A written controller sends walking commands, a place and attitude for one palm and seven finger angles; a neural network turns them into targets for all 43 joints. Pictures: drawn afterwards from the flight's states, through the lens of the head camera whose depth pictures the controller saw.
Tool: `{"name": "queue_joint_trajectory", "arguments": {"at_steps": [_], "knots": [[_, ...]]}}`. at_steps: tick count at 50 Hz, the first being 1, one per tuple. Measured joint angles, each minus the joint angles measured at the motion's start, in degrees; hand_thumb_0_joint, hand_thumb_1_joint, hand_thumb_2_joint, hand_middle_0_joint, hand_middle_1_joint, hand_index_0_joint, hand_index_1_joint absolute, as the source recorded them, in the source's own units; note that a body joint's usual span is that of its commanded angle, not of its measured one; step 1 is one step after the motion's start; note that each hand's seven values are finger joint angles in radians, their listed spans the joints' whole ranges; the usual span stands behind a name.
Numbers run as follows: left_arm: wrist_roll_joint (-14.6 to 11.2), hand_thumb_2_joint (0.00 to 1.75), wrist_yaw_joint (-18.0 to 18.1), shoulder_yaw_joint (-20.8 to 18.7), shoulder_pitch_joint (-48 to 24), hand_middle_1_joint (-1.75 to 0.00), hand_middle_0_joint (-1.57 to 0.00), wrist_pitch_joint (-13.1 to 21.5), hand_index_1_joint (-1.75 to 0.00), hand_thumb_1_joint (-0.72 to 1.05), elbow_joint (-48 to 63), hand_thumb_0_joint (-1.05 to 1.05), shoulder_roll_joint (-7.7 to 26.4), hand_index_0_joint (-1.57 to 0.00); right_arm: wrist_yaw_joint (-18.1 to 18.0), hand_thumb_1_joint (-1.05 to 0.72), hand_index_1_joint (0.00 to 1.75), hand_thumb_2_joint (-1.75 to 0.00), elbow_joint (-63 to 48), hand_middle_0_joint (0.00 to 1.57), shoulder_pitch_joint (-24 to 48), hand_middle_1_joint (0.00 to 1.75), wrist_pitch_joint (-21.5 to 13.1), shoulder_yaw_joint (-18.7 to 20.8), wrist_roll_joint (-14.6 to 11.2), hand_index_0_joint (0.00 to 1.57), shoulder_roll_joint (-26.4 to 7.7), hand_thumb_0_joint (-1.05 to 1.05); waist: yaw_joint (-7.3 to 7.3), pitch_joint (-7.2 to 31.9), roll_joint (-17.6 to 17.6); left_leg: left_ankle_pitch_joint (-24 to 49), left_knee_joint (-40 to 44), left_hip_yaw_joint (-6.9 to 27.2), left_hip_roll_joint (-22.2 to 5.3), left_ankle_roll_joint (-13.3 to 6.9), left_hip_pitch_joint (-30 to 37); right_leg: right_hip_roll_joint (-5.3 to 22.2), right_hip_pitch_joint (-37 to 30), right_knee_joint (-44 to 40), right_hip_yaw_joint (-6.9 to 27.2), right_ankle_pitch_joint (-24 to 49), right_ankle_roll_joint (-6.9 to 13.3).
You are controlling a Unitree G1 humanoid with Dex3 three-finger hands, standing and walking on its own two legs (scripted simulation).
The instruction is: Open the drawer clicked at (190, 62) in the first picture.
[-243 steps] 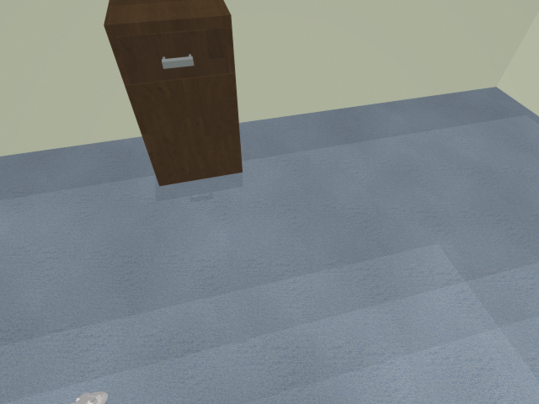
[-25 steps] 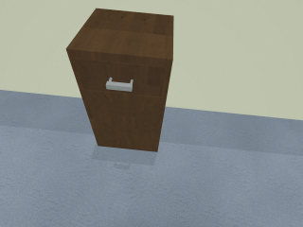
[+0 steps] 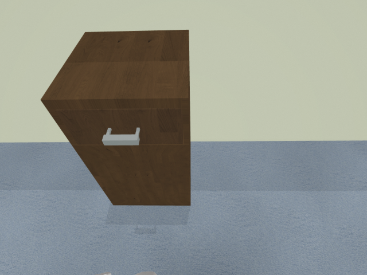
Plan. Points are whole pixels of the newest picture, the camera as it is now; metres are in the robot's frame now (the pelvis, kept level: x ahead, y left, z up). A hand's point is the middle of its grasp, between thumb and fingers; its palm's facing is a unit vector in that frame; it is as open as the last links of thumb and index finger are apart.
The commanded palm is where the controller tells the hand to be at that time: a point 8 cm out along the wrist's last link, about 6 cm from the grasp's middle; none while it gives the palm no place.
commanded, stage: come to a stop and stand still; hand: left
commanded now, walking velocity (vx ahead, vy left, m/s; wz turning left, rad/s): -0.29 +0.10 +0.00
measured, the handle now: (122, 135) +0.55 +0.23 -0.10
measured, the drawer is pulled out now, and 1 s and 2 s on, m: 0.00 0.00 0.00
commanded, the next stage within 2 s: look again from close up in 1.78 s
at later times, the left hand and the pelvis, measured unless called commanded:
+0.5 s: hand out of the picture +0.04 +0.23 -0.17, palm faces +0.01 -0.97 -0.22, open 7.4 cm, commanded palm none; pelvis +0.01 +0.03 +0.01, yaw -3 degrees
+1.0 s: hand out of the picture +0.01 +0.13 -0.17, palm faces +0.00 -0.98 -0.19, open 7.3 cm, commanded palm none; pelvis +0.01 -0.04 +0.00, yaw -2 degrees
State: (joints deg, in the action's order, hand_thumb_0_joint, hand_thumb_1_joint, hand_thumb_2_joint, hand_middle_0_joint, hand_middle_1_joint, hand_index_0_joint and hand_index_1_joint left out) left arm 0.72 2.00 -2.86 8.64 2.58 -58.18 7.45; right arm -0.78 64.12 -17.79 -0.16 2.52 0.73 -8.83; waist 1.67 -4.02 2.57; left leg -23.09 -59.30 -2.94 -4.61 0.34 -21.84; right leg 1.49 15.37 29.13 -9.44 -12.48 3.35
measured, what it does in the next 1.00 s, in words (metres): steps on the spot: left foot, then right foot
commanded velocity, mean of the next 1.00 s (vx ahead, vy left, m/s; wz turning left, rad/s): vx -0.04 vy -0.04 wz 0.00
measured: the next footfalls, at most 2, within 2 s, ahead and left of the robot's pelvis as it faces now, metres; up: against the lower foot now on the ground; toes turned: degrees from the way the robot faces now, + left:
left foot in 0.20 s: +0.10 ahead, +0.14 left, +0.00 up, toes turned +0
right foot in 0.62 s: -0.01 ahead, -0.12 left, +0.00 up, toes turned -4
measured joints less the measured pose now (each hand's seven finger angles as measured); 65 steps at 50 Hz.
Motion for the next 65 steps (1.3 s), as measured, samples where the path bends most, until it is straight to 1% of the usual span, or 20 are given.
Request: {"name": "queue_joint_trajectory", "arguments": {"at_steps": [4,7,9,10,12,14,15,18,21,24,28,31,32,35,38,40,42,49,57,65], "knots": [[0.6,0.9,0.1,0.3,0.8,-0.3,-0.2,-1.6,-0.3,0.95,-0.6,-0.02,1.1,-0.2,-0.5,-0.92,0.3,-0.9,-2.5,0.19,3.9,0.3,0.7,-0.1,-0.2,0.2,-0.4,0.0,-1.21,0.2,-0.5,1.4,11.8,0.3,0.2,1.1,-0.9,0.0,-1.4,-1.9,0.6,0.2,-0.4],[0.7,0.9,0.1,0.3,1.5,-0.3,-0.2,-2.9,-0.3,0.94,-0.6,-0.01,1.4,-0.2,-0.5,-0.94,0.3,-0.9,-3.7,0.19,6.3,0.3,1.6,0.4,-0.3,0.2,-1.6,0.01,-2.07,-0.3,-0.8,2.7,17.1,0.1,1.0,1.5,0.2,0.3,-1.7,-0.5,0.9,-1.1,-1.2],[0.7,0.9,0.1,0.1,2.1,-0.3,-0.2,-3.7,-0.3,0.93,-0.6,-0.01,1.7,-0.2,-0.4,-0.94,0.3,-0.9,-4.6,0.19,7.4,0.3,1.8,0.6,-0.3,0.2,-2.0,0.01,-2.36,-0.7,-1.2,6.0,21.7,-0.6,1.4,1.4,2.2,0.5,-1.4,1.5,1.0,-2.4,-2.0],[0.6,0.9,0.1,0.0,2.5,-0.3,-0.2,-4.0,-0.3,0.93,-0.6,0.0,1.9,-0.2,-0.3,-0.93,0.3,-0.9,-5.1,0.19,7.6,0.3,1.6,0.6,-0.2,0.2,-2.3,0.01,-2.42,-0.7,-1.2,10.1,24.7,-0.8,1.3,0.9,3.6,0.5,-1.1,2.9,0.9,-3.3,-2.4],[0.3,0.9,0.2,-0.2,2.7,-0.3,-0.2,-4.9,-0.3,0.92,-0.6,0.0,2.9,-0.2,-0.3,-0.93,0.3,-0.9,-5.7,0.19,8.5,0.3,1.4,0.4,0.1,0.2,-1.7,0.0,-2.92,-1.3,-3.1,9.5,24.6,-1.8,2.1,-1.2,4.0,1.4,0.2,6.7,2.0,-7.0,-3.1],[0.2,0.9,0.3,-0.3,2.8,-0.3,-0.2,-5.6,-0.3,0.92,-0.6,0.0,3.7,-0.2,-0.5,-0.93,0.3,-0.9,-6.4,0.19,9.1,0.3,1.2,-0.2,0.3,0.2,-1.1,0.0,-3.36,-1.6,-4.2,8.5,25.4,-2.5,2.4,-2.2,4.3,0.5,3.0,14.9,4.8,-14.5,-3.3],[0.2,0.9,0.3,-0.4,2.8,-0.3,-0.2,-5.8,-0.3,0.92,-0.7,0.0,4.0,-0.2,-0.7,-0.92,0.3,-0.9,-6.7,0.19,9.4,0.3,1.2,-0.5,0.4,0.2,-0.9,0.0,-3.35,-1.7,-4.4,8.8,26.3,-2.5,2.4,-2.4,4.4,-0.1,4.4,19.5,6.1,-16.1,-3.4],[0.2,0.9,-0.1,-0.7,3.2,-0.3,-0.2,-5.8,-0.3,0.92,-0.7,0.0,4.5,-0.2,-1.0,-0.92,0.3,-0.9,-7.2,0.19,10.3,0.3,1.2,-1.1,0.4,0.2,-0.2,0.0,-3.47,-1.6,-4.5,11.0,29.6,-2.8,2.4,-2.5,4.9,-1.1,6.9,29.1,8.6,-15.3,-4.0],[0.3,0.9,-0.4,-0.9,4.1,-0.3,-0.2,-6.0,-0.3,0.91,-0.8,0.01,4.9,-0.2,-1.1,-0.91,0.3,-0.9,-7.5,0.2,10.8,0.3,1.0,-1.3,0.3,0.21,0.4,0.0,-3.39,-0.9,-4.6,12.7,32.2,-3.5,2.2,-2.4,5.1,-0.8,6.9,31.3,9.6,-14.0,-4.8],[0.4,0.9,-0.8,-0.8,4.7,-0.3,-0.2,-6.6,-0.3,0.91,-1.0,0.01,4.8,-0.2,-1.0,-0.91,0.3,-0.9,-7.5,0.2,10.7,0.3,0.9,-1.1,0.3,0.21,0.6,0.0,-2.84,-0.3,-3.9,13.9,33.8,-3.7,1.8,-2.1,5.1,0.0,4.6,26.9,9.3,-14.8,-5.2],[0.3,0.9,-1.0,-0.3,4.8,-0.3,-0.2,-6.3,-0.3,0.91,-1.4,0.01,4.3,-0.2,-0.5,-0.91,0.3,-0.9,-6.5,0.2,9.5,0.3,1.0,-0.6,0.5,0.21,0.0,0.0,-1.66,0.6,-2.6,15.0,34.6,-3.6,1.1,-1.2,4.8,0.9,-0.5,14.6,8.2,-15.3,-4.6],[0.3,0.9,-1.1,0.3,5.2,-0.3,-0.2,-5.0,-0.3,0.91,-1.5,0.01,3.9,-0.2,-0.1,-0.91,0.3,-0.9,-5.3,0.2,7.7,0.3,1.4,-0.1,0.3,0.21,-0.6,0.0,-1.32,1.6,-2.7,15.1,33.3,-3.8,1.4,0.0,3.9,1.5,-5.6,0.9,7.5,-8.4,-3.7],[0.4,0.9,-0.9,0.4,5.1,-0.3,-0.2,-4.6,-0.3,0.91,-1.8,0.01,3.4,-0.2,0.0,-0.91,0.3,-0.9,-4.7,0.2,7.1,0.3,1.6,0.2,0.1,0.21,-1.1,0.0,-1.26,1.7,-2.0,14.6,32.2,-3.5,1.0,0.5,3.5,1.2,-6.2,-0.5,7.3,-7.1,-3.7],[0.4,0.9,-0.7,1.4,5.9,-0.3,-0.2,-3.9,-0.3,0.91,-2.9,0.01,1.5,-0.2,0.2,-0.91,0.3,-0.9,-2.7,0.2,4.7,0.3,2.6,0.2,0.1,0.21,-2.3,0.0,-0.75,2.7,-0.1,10.1,31.1,-1.3,0.8,0.5,4.0,0.1,-7.5,-1.2,6.4,-6.8,-3.0],[0.1,0.9,-0.4,2.1,6.9,-0.3,-0.2,-3.4,-0.3,0.91,-3.9,0.01,0.3,-0.2,0.1,-0.91,0.3,-0.9,-1.0,0.19,2.3,0.3,2.2,-0.3,0.2,0.2,-2.6,0.0,-0.49,3.5,0.5,12.9,32.8,0.5,0.4,0.2,6.2,-1.3,-8.5,-2.4,6.2,-6.5,-2.2],[-0.1,0.9,-0.1,2.1,6.9,-0.3,-0.2,-3.6,-0.3,0.93,-4.9,0.01,0.3,-0.2,-0.1,-0.91,0.3,-0.9,0.3,0.19,1.1,0.3,1.7,-0.7,0.1,0.2,-2.1,0.0,0.08,3.3,0.0,14.2,33.5,1.3,0.0,2.1,6.9,-1.7,-9.1,-2.3,5.7,-6.9,-1.8],[-0.3,0.9,0.0,2.1,6.9,-0.3,-0.2,-3.6,-0.3,0.93,-5.5,0.01,0.3,-0.2,-0.3,-0.92,0.3,-0.9,1.4,0.19,-0.1,0.3,1.6,-1.1,0.1,0.2,-1.5,0.0,0.13,3.0,-0.5,13.8,33.8,1.6,-0.2,3.2,7.5,-2.1,-9.8,-2.7,5.5,-7.0,-1.4],[-0.7,0.9,-0.1,2.3,7.5,-0.3,-0.2,-3.1,-0.3,0.93,-6.3,0.01,-0.6,-0.2,-0.7,-0.91,0.3,-0.9,3.5,0.19,-2.1,0.3,1.7,-1.8,0.0,0.2,0.2,0.0,-0.22,1.5,-0.9,13.3,34.3,2.2,-1.1,4.0,8.2,-3.1,-11.2,-4.5,5.0,-6.8,-0.6],[-0.6,0.9,0.2,2.3,8.7,-0.3,-0.2,-2.8,-0.3,0.91,-6.8,0.01,-2.0,-0.2,-1.1,-0.91,0.3,-0.9,3.4,0.19,-0.5,0.3,1.1,-2.0,-0.2,0.2,1.6,0.0,-0.86,0.9,-1.5,11.9,34.0,2.1,-1.0,4.3,8.7,-3.0,-12.1,-5.0,5.0,-7.7,-0.6],[-0.3,0.9,0.5,2.2,9.3,-0.3,-0.2,-2.7,-0.3,0.91,-6.7,0.01,-2.3,-0.2,-1.9,-0.93,0.3,-0.9,2.4,0.2,3.3,0.3,0.9,-1.7,-0.1,0.2,0.8,0.01,-1.9,1.3,-2.1,9.8,32.7,1.5,-0.4,4.0,9.6,-2.2,-13.4,-4.8,5.5,-9.1,-1.2]]}}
